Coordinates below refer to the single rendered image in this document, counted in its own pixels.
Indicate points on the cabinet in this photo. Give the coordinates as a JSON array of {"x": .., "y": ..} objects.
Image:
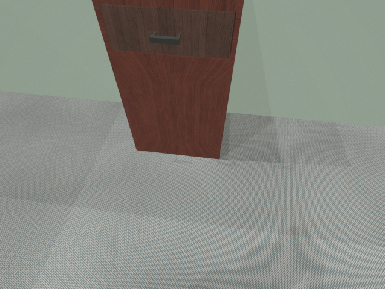
[{"x": 175, "y": 104}]

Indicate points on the drawer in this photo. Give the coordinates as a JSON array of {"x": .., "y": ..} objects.
[{"x": 204, "y": 33}]

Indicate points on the handle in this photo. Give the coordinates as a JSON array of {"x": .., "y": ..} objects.
[{"x": 165, "y": 39}]

